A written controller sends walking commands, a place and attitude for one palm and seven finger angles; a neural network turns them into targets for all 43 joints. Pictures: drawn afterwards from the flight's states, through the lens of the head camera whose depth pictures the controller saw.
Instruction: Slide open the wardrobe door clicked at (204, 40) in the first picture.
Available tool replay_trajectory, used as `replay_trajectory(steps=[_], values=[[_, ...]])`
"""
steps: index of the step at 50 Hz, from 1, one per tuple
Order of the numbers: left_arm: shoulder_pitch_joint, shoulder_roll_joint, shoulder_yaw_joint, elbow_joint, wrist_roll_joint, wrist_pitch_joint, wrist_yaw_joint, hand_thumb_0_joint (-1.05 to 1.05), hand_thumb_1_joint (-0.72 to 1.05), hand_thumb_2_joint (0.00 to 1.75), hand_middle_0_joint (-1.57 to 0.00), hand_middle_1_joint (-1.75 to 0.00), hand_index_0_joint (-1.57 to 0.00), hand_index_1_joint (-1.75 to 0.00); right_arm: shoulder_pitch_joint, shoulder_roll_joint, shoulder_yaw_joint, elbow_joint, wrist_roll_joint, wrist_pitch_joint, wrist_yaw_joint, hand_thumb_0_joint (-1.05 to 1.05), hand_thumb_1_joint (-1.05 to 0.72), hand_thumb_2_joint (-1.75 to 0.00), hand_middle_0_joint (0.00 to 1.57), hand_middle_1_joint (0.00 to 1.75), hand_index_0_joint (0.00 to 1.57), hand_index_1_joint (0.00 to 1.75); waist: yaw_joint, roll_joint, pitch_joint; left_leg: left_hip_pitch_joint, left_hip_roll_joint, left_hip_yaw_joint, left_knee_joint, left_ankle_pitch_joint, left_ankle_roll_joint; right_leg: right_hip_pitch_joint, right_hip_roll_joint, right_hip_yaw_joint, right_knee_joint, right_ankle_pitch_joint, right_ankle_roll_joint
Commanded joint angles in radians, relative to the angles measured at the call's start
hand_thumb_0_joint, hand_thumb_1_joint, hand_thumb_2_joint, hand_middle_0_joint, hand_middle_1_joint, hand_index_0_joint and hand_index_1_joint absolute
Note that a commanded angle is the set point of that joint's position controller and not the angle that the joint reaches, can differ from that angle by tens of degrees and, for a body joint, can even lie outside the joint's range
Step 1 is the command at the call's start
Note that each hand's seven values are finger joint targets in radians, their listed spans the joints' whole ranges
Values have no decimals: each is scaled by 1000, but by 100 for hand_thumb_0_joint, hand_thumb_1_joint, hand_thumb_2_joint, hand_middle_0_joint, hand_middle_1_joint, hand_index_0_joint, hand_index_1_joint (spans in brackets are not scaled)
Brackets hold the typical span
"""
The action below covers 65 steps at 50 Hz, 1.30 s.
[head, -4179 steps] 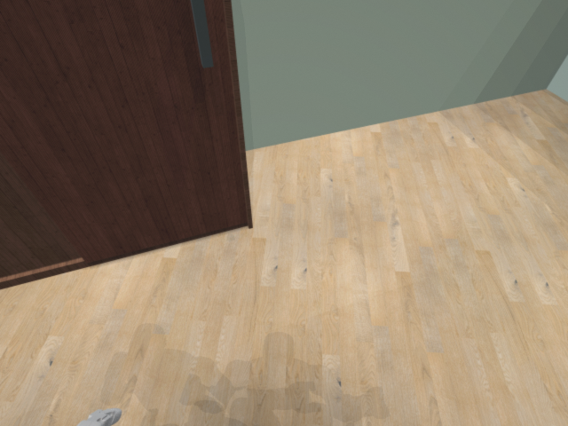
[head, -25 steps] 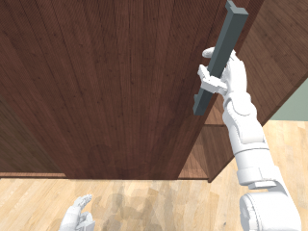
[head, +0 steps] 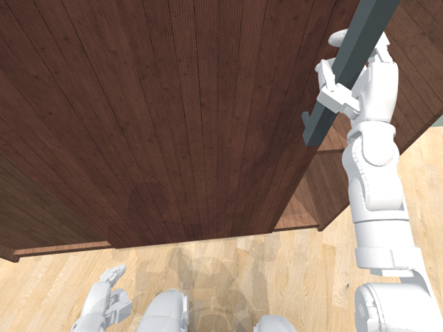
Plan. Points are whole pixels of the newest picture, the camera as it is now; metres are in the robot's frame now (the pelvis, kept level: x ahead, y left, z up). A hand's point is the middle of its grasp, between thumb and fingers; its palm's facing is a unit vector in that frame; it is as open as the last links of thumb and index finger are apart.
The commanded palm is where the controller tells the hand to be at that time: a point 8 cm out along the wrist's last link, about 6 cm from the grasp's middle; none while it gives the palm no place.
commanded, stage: step sideways, sliding the door along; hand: right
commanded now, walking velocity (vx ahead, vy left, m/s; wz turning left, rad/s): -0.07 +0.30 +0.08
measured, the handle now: (335, 67) +0.45 -0.19 +0.20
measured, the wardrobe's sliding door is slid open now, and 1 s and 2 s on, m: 0.23 0.41 0.51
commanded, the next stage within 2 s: stop walking and hold the door there in 1.60 s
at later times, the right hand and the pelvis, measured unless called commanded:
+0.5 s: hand (285, 86) +0.41 -0.11 +0.20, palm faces +0.36 +0.93 -0.06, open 6.6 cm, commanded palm +0.37 -0.06 +0.20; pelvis +0.08 +0.09 +0.01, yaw -5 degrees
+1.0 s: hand (197, 95) +0.40 +0.02 +0.20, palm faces +0.15 +0.99 -0.01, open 6.8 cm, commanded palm +0.38 +0.03 +0.20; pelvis +0.11 +0.14 +0.02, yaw -2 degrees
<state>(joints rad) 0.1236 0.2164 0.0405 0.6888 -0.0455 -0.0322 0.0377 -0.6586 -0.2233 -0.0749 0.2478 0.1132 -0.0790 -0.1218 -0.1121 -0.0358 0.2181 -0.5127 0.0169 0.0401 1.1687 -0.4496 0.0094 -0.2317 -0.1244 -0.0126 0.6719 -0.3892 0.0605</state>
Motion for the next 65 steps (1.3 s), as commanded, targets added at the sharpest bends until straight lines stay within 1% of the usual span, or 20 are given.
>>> replay_trajectory(steps=[1,7,9,11,13,16,18,19,21,32,34,37,40,43,45,46,47,61,64,65], values=[[-49,129,46,-173,0,-51,-14,0,90,90,-20,-30,-20,-30,-583,96,239,-490,-39,-116,98,0,-90,-90,45,140,45,140,152,-238,-463,-190,58,-8,-104,62,-31,474,-262,103,-179,856,-208],[-55,104,26,-239,-6,-142,-6,0,90,90,-20,-30,-20,-30,-374,78,228,-566,-38,-91,97,0,-90,-90,45,140,45,140,157,-322,-491,201,-25,122,-542,277,-40,409,-143,-102,-62,934,-94],[-83,81,15,-248,-18,-158,-2,0,90,90,-20,-30,-20,-30,-323,33,203,-618,-57,-89,92,0,-90,-90,45,140,45,140,132,-104,-509,443,35,70,-699,719,-37,226,-49,-117,128,636,-92],[-91,45,0,-226,4,-166,21,0,90,90,-20,-30,-20,-30,-200,-28,168,-607,-76,-64,75,0,-90,-90,45,140,45,140,132,138,-505,567,302,-204,-662,1350,62,-109,126,-57,287,-177,-19],[-74,52,4,-222,2,-166,29,0,90,90,-20,-30,-20,-30,-186,-26,166,-813,-73,-76,70,0,-90,-90,45,140,45,140,112,376,-579,643,319,-225,-575,1394,110,-155,118,18,344,-254,-42],[-101,58,-8,-200,1,-175,33,0,90,90,-20,-30,-20,-30,-167,91,257,-879,-54,-101,46,0,-90,-90,45,140,45,140,163,249,-597,529,229,-70,-410,1219,51,58,56,-13,-147,184,-63],[-131,121,38,-258,7,-162,-2,0,90,90,-20,-30,-20,-30,-141,173,331,-895,-49,-127,62,0,-90,-90,45,140,45,140,115,-85,-663,101,57,0,-217,96,-40,453,-291,228,-175,1197,-204],[-105,115,41,-266,5,-162,-26,0,90,90,-20,-30,-20,-30,-165,204,358,-880,-65,-131,71,0,-90,-90,45,140,45,140,126,-96,-642,45,38,-31,-127,-84,-21,478,-292,171,-150,1219,-230],[-100,87,25,-271,4,-179,-40,0,90,90,-20,-30,-20,-30,-202,221,395,-951,-70,-139,64,0,-90,-90,45,140,45,140,138,-234,-554,-35,44,-31,-118,-73,-18,489,-257,113,-134,1232,-233],[-80,61,-22,-305,22,-181,-75,0,90,90,-20,-30,-20,-30,84,152,365,-1010,-80,-130,75,0,-90,-90,45,140,45,140,127,-208,-490,144,-34,61,-582,268,-27,519,-211,-73,1,1312,-127],[-112,50,-35,-313,16,-167,-73,0,90,90,-20,-30,-20,-30,130,112,327,-1032,-88,-139,77,0,-90,-90,45,140,45,140,119,-75,-493,309,0,34,-660,574,-26,351,-184,-84,114,1089,-107],[-129,31,-18,-323,16,-149,-49,0,90,90,-20,-30,-20,-30,298,49,262,-1031,-91,-140,51,0,-90,-90,45,140,45,140,60,376,-501,630,316,-380,-625,1828,130,-192,119,8,436,-328,-23],[-138,-26,-73,-290,43,-138,-61,0,90,90,-20,-30,-20,-30,293,98,299,-1178,-89,-191,54,0,-90,-90,45,140,45,140,96,148,-459,615,229,-211,-618,1513,108,-164,99,22,131,-159,-18],[-121,30,-14,-290,34,-102,-62,0,90,90,-20,-30,-20,-30,283,100,339,-1178,-99,-222,58,0,-90,-90,45,140,45,140,115,241,-609,544,172,-177,-506,1370,100,144,20,-45,-138,296,-26],[-118,80,16,-314,28,-119,-71,0,90,90,-20,-30,-20,-30,295,138,386,-1165,-93,-235,79,0,-90,-90,45,140,45,140,124,-16,-655,132,25,-60,-343,517,-16,554,-261,136,-193,1215,-171],[-134,111,24,-337,16,-115,-79,0,90,90,-20,-30,-20,-30,344,155,415,-1079,-99,-220,74,0,-90,-90,45,140,45,140,103,-182,-599,-22,-21,-53,-218,-71,-17,645,-369,178,-207,1511,-232],[-138,85,10,-355,39,-120,-90,0,90,90,-20,-30,-20,-30,273,175,402,-1117,-127,-218,70,0,-90,-90,45,140,45,140,100,-216,-540,-61,-23,-78,-125,-194,-16,553,-386,156,-198,1549,-244],[-144,55,-12,-322,12,-162,-62,0,90,90,-20,-30,-20,-30,159,136,340,-952,-109,-145,63,0,-90,-90,45,140,45,140,114,-179,-416,291,-34,44,-692,423,-55,251,-182,-129,-73,653,-98],[-141,11,-24,-302,14,-149,-41,0,90,90,-20,-30,-20,-30,212,23,253,-949,-102,-139,47,0,-90,-90,45,140,45,140,90,302,-482,449,240,-275,-775,1332,58,-83,97,-95,255,-204,-28],[-145,32,-3,-300,19,-148,-35,0,90,90,-20,-30,-20,-30,272,23,241,-951,-93,-142,49,0,-90,-90,45,140,45,140,53,413,-549,453,265,-346,-772,1265,76,-81,135,10,391,-296,-29]])
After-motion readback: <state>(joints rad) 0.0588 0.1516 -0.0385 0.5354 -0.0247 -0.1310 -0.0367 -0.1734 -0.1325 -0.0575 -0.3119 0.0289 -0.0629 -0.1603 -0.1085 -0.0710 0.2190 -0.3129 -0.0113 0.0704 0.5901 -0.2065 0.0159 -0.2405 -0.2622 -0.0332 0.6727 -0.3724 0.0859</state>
